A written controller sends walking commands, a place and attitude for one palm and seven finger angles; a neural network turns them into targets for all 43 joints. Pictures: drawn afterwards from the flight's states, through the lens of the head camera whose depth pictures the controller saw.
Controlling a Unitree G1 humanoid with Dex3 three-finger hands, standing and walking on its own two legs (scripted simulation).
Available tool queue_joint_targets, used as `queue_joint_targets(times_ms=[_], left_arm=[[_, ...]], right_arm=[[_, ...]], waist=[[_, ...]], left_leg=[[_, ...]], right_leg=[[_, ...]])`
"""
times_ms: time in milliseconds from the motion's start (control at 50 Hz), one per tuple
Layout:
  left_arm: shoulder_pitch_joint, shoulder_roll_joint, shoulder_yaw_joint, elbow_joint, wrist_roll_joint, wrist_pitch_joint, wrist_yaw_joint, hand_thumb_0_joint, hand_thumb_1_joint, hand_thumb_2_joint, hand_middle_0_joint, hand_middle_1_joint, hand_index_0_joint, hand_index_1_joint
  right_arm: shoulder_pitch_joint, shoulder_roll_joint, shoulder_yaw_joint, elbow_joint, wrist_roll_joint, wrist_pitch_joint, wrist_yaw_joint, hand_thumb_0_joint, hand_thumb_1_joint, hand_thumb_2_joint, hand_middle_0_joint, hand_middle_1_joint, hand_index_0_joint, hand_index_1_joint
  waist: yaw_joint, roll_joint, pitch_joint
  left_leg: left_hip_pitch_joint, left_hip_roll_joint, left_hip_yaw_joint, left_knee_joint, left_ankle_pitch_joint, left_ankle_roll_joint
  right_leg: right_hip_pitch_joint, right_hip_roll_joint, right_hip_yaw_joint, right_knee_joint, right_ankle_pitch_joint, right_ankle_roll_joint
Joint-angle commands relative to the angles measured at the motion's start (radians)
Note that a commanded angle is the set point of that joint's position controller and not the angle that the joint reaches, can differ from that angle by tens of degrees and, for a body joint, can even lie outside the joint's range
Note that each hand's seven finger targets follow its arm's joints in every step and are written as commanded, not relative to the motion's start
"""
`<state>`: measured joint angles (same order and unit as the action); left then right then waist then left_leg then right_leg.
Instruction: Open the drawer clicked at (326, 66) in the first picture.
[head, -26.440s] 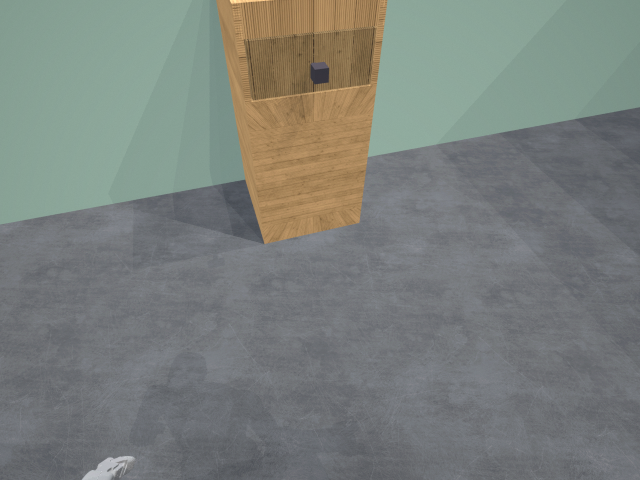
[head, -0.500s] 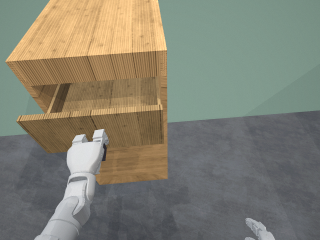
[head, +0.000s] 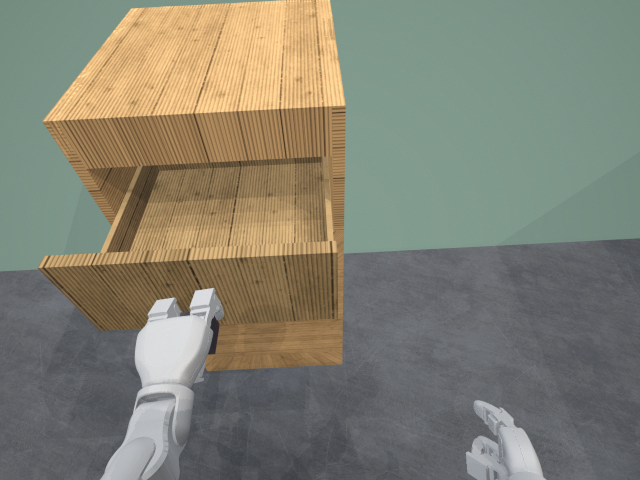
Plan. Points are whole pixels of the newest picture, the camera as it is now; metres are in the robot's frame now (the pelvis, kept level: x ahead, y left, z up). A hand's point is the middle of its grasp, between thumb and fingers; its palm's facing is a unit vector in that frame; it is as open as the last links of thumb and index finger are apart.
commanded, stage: pull the drawer open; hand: left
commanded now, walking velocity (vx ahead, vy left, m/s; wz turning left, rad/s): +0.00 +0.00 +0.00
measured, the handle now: (200, 320) +0.32 +0.20 +0.00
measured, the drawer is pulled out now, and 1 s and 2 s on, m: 0.20 0.30 0.30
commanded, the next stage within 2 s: open the thumb to release the handle in 1.10 s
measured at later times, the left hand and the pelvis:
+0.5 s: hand (186, 398) +0.22 +0.20 -0.02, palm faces +0.00 -0.13 -0.99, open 7.9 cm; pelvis +0.00 +0.00 +0.00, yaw +0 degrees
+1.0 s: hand (178, 447) +0.17 +0.19 -0.02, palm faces +0.00 -0.15 -0.99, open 7.9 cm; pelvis +0.00 -0.01 -0.01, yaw -1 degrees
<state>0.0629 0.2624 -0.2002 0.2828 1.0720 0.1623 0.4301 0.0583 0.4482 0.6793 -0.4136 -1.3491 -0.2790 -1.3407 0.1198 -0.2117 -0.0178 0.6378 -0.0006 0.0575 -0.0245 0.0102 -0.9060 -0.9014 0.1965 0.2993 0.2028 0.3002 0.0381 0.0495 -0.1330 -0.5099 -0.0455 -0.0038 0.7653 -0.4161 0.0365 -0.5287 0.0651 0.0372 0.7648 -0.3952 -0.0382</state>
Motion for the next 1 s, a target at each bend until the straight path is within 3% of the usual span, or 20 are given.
queue_joint_targets(times_ms=[0,60,120,180,220,240,260,340,420,480,540,700,740,800,880,900,940,980], left_arm=[[-0.128,0.103,0.07,-0.252,0.011,0.001,0.059,0.0,0.9,0.9,-0.4,-1.35,-0.4,-1.35],[-0.086,0.123,0.089,-0.269,0.013,0.004,0.06,0.0,0.9,0.9,-0.4,-1.35,-0.4,-1.35],[-0.063,0.092,0.058,-0.284,0.014,0.005,0.061,0.0,0.9,0.9,-0.4,-1.35,-0.4,-1.35],[-0.011,0.106,0.074,-0.322,0.01,0.004,0.064,0.0,0.9,0.9,-0.4,-1.35,-0.4,-1.35],[0.03,0.088,0.054,-0.342,0.009,0.006,0.063,0.0,0.9,0.9,-0.4,-1.35,-0.4,-1.35],[0.038,0.106,0.071,-0.356,0.007,0.006,0.062,0.0,0.9,0.9,-0.4,-1.35,-0.4,-1.35],[0.05,0.087,0.052,-0.364,0.006,0.005,0.062,0.0,0.9,0.9,-0.4,-1.35,-0.4,-1.35],[0.161,0.133,0.111,-0.394,-0.001,-0.001,0.066,0.0,0.9,0.9,-0.4,-1.35,-0.4,-1.35],[0.186,0.088,0.057,-0.447,0.014,-0.008,0.069,0.0,0.9,0.9,-0.4,-1.35,-0.4,-1.35],[0.26,0.106,0.08,-0.486,0.017,-0.015,0.077,0.0,0.9,0.9,-0.4,-1.35,-0.4,-1.35],[0.29,0.071,0.038,-0.518,0.015,-0.021,0.072,0.0,0.9,0.9,-0.4,-1.35,-0.4,-1.35],[0.381,0.093,0.062,-0.552,0.025,-0.043,0.088,0.0,0.9,0.9,-0.4,-1.35,-0.4,-1.35],[0.408,0.121,0.094,-0.571,0.019,-0.048,0.09,0.0,0.9,0.9,-0.4,-1.35,-0.4,-1.35],[0.459,0.092,0.065,-0.576,0.023,-0.055,0.093,0.0,0.9,0.9,-0.4,-1.35,-0.4,-1.35],[0.521,0.106,0.082,-0.623,0.019,-0.062,0.101,0.0,0.9,0.9,-0.4,-1.35,-0.4,-1.35],[0.538,0.104,0.078,-0.61,0.019,-0.066,0.101,0.0,0.9,0.9,-0.4,-1.35,-0.4,-1.35],[0.569,0.117,0.094,-0.641,0.015,-0.073,0.105,0.0,0.9,0.9,-0.4,-1.35,-0.4,-1.35],[0.58,0.099,0.068,-0.67,0.017,-0.076,0.106,0.0,0.9,0.9,-0.4,-1.35,-0.4,-1.35]], right_arm=[[-0.11,-0.113,-0.042,-0.157,-0.003,-0.05,-0.001,0.0,-0.9,-0.9,0.2,0.3,0.2,0.3],[-0.117,-0.114,-0.039,-0.162,-0.005,-0.049,-0.001,0.0,-0.9,-0.9,0.2,0.3,0.2,0.3],[-0.12,-0.112,-0.039,-0.162,-0.005,-0.052,0.003,0.0,-0.9,-0.9,0.2,0.3,0.2,0.3],[-0.126,-0.111,-0.042,-0.169,-0.006,-0.054,0.007,0.0,-0.9,-0.9,0.2,0.3,0.2,0.3],[-0.134,-0.109,-0.04,-0.173,-0.007,-0.053,0.01,0.0,-0.9,-0.9,0.2,0.3,0.2,0.3],[-0.137,-0.112,-0.038,-0.174,-0.007,-0.051,0.01,0.0,-0.9,-0.9,0.2,0.3,0.2,0.3],[-0.136,-0.108,-0.039,-0.175,-0.007,-0.051,0.013,0.0,-0.9,-0.9,0.2,0.3,0.2,0.3],[-0.152,-0.11,-0.035,-0.183,-0.008,-0.052,0.016,0.0,-0.9,-0.9,0.2,0.3,0.2,0.3],[-0.154,-0.104,-0.034,-0.192,-0.012,-0.05,0.031,0.0,-0.9,-0.9,0.2,0.3,0.2,0.3],[-0.156,-0.101,-0.034,-0.202,-0.014,-0.051,0.039,0.0,-0.9,-0.9,0.2,0.3,0.2,0.3],[-0.156,-0.102,-0.032,-0.211,-0.016,-0.049,0.051,0.0,-0.9,-0.9,0.2,0.3,0.2,0.3],[-0.164,-0.095,-0.026,-0.221,-0.022,-0.054,0.055,0.0,-0.9,-0.9,0.2,0.3,0.2,0.3],[-0.168,-0.097,-0.023,-0.226,-0.021,-0.051,0.054,0.0,-0.9,-0.9,0.2,0.3,0.2,0.3],[-0.171,-0.09,-0.021,-0.23,-0.023,-0.055,0.061,0.0,-0.9,-0.9,0.2,0.3,0.2,0.3],[-0.171,-0.09,-0.021,-0.242,-0.026,-0.056,0.067,0.0,-0.9,-0.9,0.2,0.3,0.2,0.3],[-0.169,-0.089,-0.02,-0.238,-0.026,-0.057,0.069,0.0,-0.9,-0.9,0.2,0.3,0.2,0.3],[-0.174,-0.093,-0.019,-0.247,-0.026,-0.053,0.073,0.0,-0.9,-0.9,0.2,0.3,0.2,0.3],[-0.17,-0.09,-0.023,-0.253,-0.03,-0.054,0.079,0.0,-0.9,-0.9,0.2,0.3,0.2,0.3]], waist=[[0.011,-0.044,-0.215],[0.019,-0.045,-0.222],[0.011,-0.056,-0.207],[0.026,-0.04,-0.216],[0.022,-0.062,-0.22],[0.026,-0.042,-0.224],[0.022,-0.047,-0.215],[0.04,-0.071,-0.21],[0.029,-0.035,-0.177],[0.042,-0.025,-0.202],[0.03,-0.036,-0.187],[0.041,-0.071,-0.175],[0.047,-0.051,-0.176],[0.047,-0.056,-0.156],[0.059,-0.038,-0.162],[0.052,-0.064,-0.151],[0.06,-0.037,-0.162],[0.057,-0.036,-0.165]], left_leg=[[0.122,0.008,-0.014,-0.081,0.373,-0.014],[0.118,0.006,-0.013,-0.082,0.359,-0.014],[0.115,0.006,-0.016,-0.078,0.357,-0.014],[0.121,0.007,-0.016,-0.079,0.364,-0.014],[0.123,0.006,-0.016,-0.07,0.377,-0.012],[0.121,0.004,-0.017,-0.072,0.386,-0.016],[0.124,0.005,-0.016,-0.069,0.383,-0.013],[0.098,-0.001,-0.014,-0.069,0.375,-0.015],[0.113,0.007,-0.021,-0.059,0.384,-0.014],[0.117,0.008,-0.022,-0.048,0.402,-0.014],[0.119,0.013,-0.029,-0.033,0.426,-0.014],[0.089,0.006,-0.028,-0.01,0.364,-0.01],[0.081,0.004,-0.027,-0.011,0.365,-0.013],[0.075,0.007,-0.029,-0.002,0.362,-0.012],[0.066,0.006,-0.025,0.005,0.342,-0.01],[0.059,0.005,-0.027,0.012,0.34,-0.01],[0.055,0.006,-0.029,0.01,0.347,-0.013],[0.055,0.005,-0.026,0.021,0.332,-0.009]], right_leg=[[0.116,-0.008,-0.011,-0.087,0.349,-0.017],[0.127,-0.009,-0.002,-0.088,0.344,-0.017],[0.115,-0.01,-0.004,-0.084,0.348,-0.016],[0.125,-0.009,0.001,-0.081,0.347,-0.02],[0.131,-0.011,0.005,-0.078,0.38,-0.016],[0.138,-0.01,0.013,-0.077,0.388,-0.021],[0.133,-0.012,0.011,-0.077,0.392,-0.018],[0.164,-0.014,0.031,-0.073,0.437,-0.018],[0.105,-0.008,0.011,-0.06,0.375,-0.02],[0.113,-0.006,0.018,-0.048,0.388,-0.022],[0.086,-0.004,0.007,-0.038,0.384,-0.022],[0.068,-0.002,0.021,-0.023,0.366,-0.019],[0.082,-0.003,0.032,-0.021,0.384,-0.023],[0.052,-0.001,0.027,-0.012,0.358,-0.021],[0.054,-0.003,0.033,-0.009,0.344,-0.024],[0.044,-0.001,0.039,-0.006,0.355,-0.022],[0.051,0.0,0.042,0.0,0.348,-0.027],[0.032,-0.004,0.048,0.002,0.333,-0.026]])
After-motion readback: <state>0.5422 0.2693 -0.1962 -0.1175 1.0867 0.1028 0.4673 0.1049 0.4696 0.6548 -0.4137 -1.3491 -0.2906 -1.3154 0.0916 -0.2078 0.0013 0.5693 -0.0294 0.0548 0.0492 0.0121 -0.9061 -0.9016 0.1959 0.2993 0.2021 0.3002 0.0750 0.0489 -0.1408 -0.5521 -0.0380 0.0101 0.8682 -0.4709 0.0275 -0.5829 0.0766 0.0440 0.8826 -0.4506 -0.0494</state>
